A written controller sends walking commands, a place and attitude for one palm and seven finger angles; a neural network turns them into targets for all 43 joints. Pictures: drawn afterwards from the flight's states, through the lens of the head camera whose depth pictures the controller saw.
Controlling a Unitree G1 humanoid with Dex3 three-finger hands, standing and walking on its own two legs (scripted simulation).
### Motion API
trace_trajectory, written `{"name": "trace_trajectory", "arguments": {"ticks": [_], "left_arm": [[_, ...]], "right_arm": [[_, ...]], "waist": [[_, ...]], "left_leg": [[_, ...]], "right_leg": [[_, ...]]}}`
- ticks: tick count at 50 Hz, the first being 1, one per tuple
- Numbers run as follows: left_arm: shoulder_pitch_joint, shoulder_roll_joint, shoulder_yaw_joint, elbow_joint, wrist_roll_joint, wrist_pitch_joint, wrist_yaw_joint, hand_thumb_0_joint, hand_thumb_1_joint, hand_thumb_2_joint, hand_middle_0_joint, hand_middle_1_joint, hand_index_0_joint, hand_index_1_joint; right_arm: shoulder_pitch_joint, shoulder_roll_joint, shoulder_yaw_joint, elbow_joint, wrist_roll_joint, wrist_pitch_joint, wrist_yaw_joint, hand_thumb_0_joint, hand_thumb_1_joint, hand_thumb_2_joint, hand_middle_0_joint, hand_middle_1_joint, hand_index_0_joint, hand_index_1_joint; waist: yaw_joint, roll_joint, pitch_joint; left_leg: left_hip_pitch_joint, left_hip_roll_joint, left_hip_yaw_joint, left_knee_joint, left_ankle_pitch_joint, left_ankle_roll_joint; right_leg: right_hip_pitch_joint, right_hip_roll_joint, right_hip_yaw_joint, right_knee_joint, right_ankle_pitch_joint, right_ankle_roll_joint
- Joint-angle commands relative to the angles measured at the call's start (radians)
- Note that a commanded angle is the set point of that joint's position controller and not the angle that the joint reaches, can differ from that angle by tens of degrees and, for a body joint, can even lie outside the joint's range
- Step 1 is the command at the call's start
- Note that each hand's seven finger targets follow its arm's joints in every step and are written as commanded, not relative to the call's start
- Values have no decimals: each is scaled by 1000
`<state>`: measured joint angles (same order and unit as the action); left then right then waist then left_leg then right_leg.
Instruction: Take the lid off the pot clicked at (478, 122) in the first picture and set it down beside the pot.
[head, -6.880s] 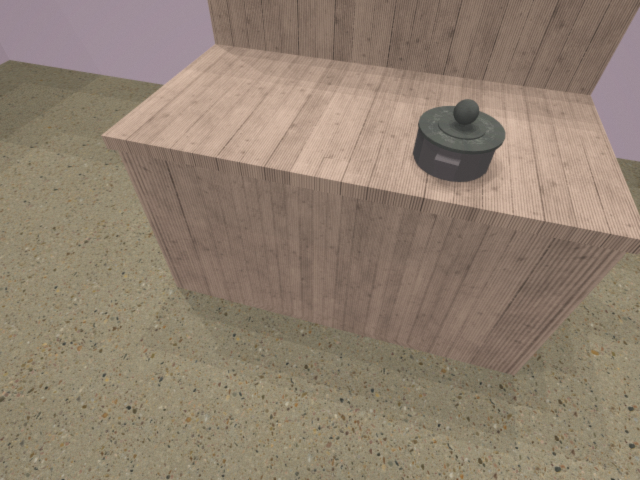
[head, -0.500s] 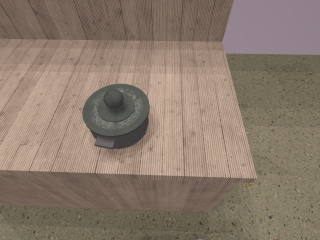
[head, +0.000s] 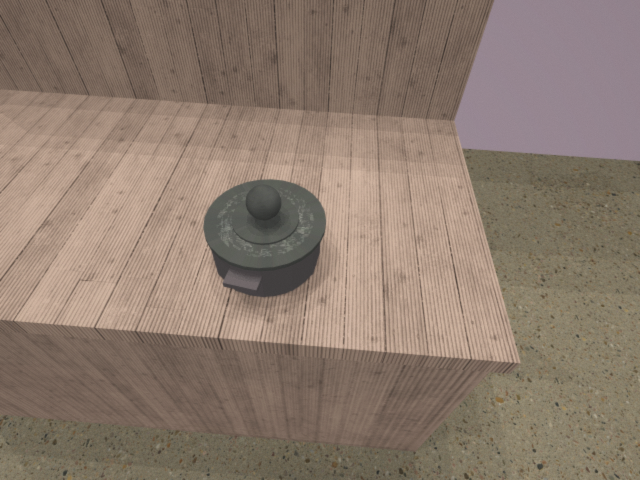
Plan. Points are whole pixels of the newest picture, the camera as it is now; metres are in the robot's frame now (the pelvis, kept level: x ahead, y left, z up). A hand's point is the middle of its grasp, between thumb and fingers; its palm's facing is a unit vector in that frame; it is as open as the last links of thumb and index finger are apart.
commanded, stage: come to a stop and stand still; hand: left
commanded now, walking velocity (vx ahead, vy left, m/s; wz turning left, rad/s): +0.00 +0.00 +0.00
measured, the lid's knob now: (263, 202) +0.48 +0.13 +0.06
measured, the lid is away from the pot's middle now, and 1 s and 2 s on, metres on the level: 0.00 0.00 0.00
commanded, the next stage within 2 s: look again from close up in 1.30 s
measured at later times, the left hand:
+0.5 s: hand out of the picture -0.16 +0.20 -0.18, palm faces +0.09 -0.98 -0.18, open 7.4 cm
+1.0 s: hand out of the picture -0.12 +0.27 -0.18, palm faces +0.02 -0.98 -0.20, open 7.3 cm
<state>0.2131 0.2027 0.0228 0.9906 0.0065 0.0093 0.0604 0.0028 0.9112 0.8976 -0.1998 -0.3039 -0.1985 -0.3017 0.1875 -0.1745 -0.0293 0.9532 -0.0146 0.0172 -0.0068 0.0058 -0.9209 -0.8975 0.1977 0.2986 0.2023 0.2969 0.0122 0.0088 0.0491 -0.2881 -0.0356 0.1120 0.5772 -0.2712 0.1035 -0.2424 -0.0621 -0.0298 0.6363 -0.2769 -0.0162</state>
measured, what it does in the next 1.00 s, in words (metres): walks backwards: right foot, then left foot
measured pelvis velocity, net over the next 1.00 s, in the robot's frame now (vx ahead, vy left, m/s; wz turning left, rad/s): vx -0.21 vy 0.09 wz -0.04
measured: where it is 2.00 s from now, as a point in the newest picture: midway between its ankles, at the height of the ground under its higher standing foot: outside the picture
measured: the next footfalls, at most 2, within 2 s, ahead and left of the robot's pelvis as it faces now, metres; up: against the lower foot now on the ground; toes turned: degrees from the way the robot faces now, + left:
right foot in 0.56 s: -0.08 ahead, -0.08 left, +0.00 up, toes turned -5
left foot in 0.80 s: -0.18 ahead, +0.13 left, +0.00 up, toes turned +1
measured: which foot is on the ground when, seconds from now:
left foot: down 0.00-0.58, up 0.60-0.78, down 0.80-1.00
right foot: down 0.00-0.40, up 0.42-0.54, down 0.56-0.84, up 0.86-1.00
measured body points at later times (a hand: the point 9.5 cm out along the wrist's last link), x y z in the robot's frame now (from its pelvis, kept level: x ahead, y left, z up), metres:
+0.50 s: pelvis -0.10 +0.03 -0.01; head -0.12 +0.04 +0.44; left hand -0.16 +0.25 -0.17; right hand -0.07 -0.22 -0.15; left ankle +0.02 +0.05 -0.73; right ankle -0.09 -0.12 -0.71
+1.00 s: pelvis -0.21 +0.09 -0.01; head -0.22 +0.11 +0.44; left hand -0.12 +0.32 -0.16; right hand -0.27 -0.10 -0.16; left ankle -0.22 +0.13 -0.73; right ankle -0.23 -0.03 -0.67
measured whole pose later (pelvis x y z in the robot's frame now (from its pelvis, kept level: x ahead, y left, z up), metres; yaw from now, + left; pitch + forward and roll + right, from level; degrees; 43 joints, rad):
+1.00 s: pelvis -0.21 +0.09 -0.01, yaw -2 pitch -2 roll +1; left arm 0.26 0.19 0.05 0.89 0.02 0.06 0.05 0.01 0.92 0.90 -0.20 -0.30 -0.20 -0.30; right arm 0.46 -0.04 -0.01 1.04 -0.04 0.03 -0.03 0.01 -0.91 -0.90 0.19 0.30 0.20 0.30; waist -0.01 -0.08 -0.03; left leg -0.23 -0.10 0.12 0.62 -0.38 0.12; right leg -0.47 0.02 0.04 1.14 -0.45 -0.01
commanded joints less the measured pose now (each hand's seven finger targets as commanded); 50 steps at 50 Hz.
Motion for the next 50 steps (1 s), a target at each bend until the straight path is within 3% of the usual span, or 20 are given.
{"name": "trace_trajectory", "arguments": {"ticks": [1,3,6,10,14,17,19,22,26,28,29,30,32,35,37,40,43,44,47,50], "left_arm": [[39,115,9,-77,12,-32,5,0,900,900,-200,-300,-200,-300],[59,102,2,-92,18,-4,-4,0,900,900,-200,-300,-200,-300],[133,94,-1,-66,25,14,-12,0,900,900,-200,-300,-200,-300],[195,99,3,-74,29,9,-11,0,900,900,-200,-300,-200,-300],[199,105,16,-84,25,7,-14,0,900,900,-200,-300,-200,-300],[225,80,19,-71,24,16,-21,0,900,900,-200,-300,-200,-300],[298,42,18,-34,23,26,-24,0,900,900,-200,-300,-200,-300],[412,12,19,10,26,43,-23,0,900,900,-200,-300,-200,-300],[459,-16,13,35,24,36,-23,0,900,900,-200,-300,-200,-300],[489,3,8,37,32,30,-12,0,900,900,-200,-300,-200,-300],[423,50,13,11,40,24,-4,0,900,900,-200,-300,-200,-300],[246,97,18,-63,40,21,4,0,900,900,-200,-300,-200,-300],[-8,81,27,-135,27,1,23,0,900,900,-200,-300,-200,-300],[112,55,24,-115,38,-20,16,0,900,900,-200,-300,-200,-300],[214,91,41,-95,43,-3,13,0,900,900,-200,-300,-200,-300],[237,49,33,-115,37,11,19,0,900,900,-200,-300,-200,-300],[229,-2,29,-145,15,14,20,0,900,900,-200,-300,-200,-300],[173,25,32,-146,18,36,27,0,900,900,-200,-300,-200,-300],[100,24,32,-162,20,39,-5,0,900,900,-200,-300,-200,-300],[67,27,24,-161,24,31,-28,0,900,900,-200,-300,-200,-300]], "right_arm": [[89,-89,-23,-74,5,-23,-14,0,-900,-900,200,300,200,300],[84,-120,-24,-74,-6,-23,-6,0,-900,-900,200,300,200,300],[25,-146,-30,-99,-5,-14,-1,0,-900,-900,200,300,200,300],[51,-143,-37,-101,-5,6,6,0,-900,-900,200,300,200,300],[108,-127,-39,-91,-10,12,3,0,-900,-900,200,300,200,300],[121,-131,-43,-83,-9,12,-1,0,-900,-900,200,300,200,300],[77,-147,-49,-79,-6,7,-5,0,-900,-900,200,300,200,300],[15,-162,-53,-82,-3,4,-4,0,-900,-900,200,300,200,300],[58,-134,-48,-52,-9,13,-5,0,-900,-900,200,300,200,300],[111,-89,-47,-39,0,29,-6,0,-900,-900,200,300,200,300],[145,-40,-53,-40,6,43,-9,0,-900,-900,200,300,200,300],[190,-55,-72,-46,-4,55,-12,0,-900,-900,200,300,200,300],[298,-92,-84,-14,-8,74,-7,0,-900,-900,200,300,200,300],[266,-8,-47,-26,-3,20,-1,0,-900,-900,200,300,200,300],[206,26,-32,-34,3,5,-3,0,-900,-900,200,300,200,300],[326,64,-9,20,-2,-15,-4,0,-900,-900,200,300,200,300],[261,10,-23,16,-23,-10,-44,0,-900,-900,200,300,200,300],[210,15,6,1,-16,-16,-52,0,-900,-900,200,300,200,300],[98,-19,-1,-47,-32,-27,-41,0,-900,-900,200,300,200,300],[224,-75,-25,-14,-32,-40,-40,0,-900,-900,200,300,200,300]], "waist": [[-38,-59,-83],[-26,157,-7],[20,-18,84],[7,-44,86],[-18,-67,-2],[-16,5,-58],[17,123,-56],[68,129,-53],[52,47,50],[37,-96,95],[-2,-264,120],[-63,-254,104],[-157,-255,69],[-84,-59,55],[3,-97,48],[-11,-76,-2],[13,177,-47],[18,334,-22],[57,21,159],[-8,14,90]], "left_leg": [[85,110,-131,-69,180,-82],[24,174,-262,-213,87,-62],[-148,193,-292,-318,-330,-30],[-128,130,-217,-267,-405,-57],[-16,83,-158,-175,-301,-72],[-32,112,-181,-234,-363,-71],[-148,185,-253,-370,-446,-58],[-302,238,-282,-465,-453,-24],[-281,213,-229,-430,-450,-24],[-249,97,-139,-215,-407,-79],[-168,-24,-30,176,-213,-123],[-75,-58,-55,589,-118,-134],[-85,-2,-158,877,-33,-128],[-146,5,-53,477,-68,-119],[-94,-6,-5,185,-130,-107],[117,15,20,-265,144,-92],[91,160,-96,-249,587,-57],[-105,268,-332,-191,450,25],[-274,252,-373,-296,74,87],[-43,273,-455,-315,-218,113]], "right_leg": [[-21,-126,129,-130,347,-81],[-67,-6,36,-77,-60,-30],[-25,16,6,-91,-128,-13],[-140,-6,83,-199,-318,-32],[-210,-14,119,-215,-323,-52],[-160,35,40,-126,-248,-34],[-47,85,-49,41,-155,-7],[53,96,-66,268,-157,-3],[66,75,-84,-4,-193,-39],[-7,-4,80,-322,-293,-96],[-233,-183,357,-497,-493,-195],[-460,-318,461,-591,-454,-269],[-557,-238,352,-551,-360,-218],[-276,-128,177,-356,-188,-150],[-208,-120,192,-281,-236,-149],[-218,1,125,-1,-324,-67],[-219,140,15,482,-244,13],[-215,59,110,550,-226,19],[-220,65,118,604,-169,7],[-292,62,63,426,-198,-3]]}}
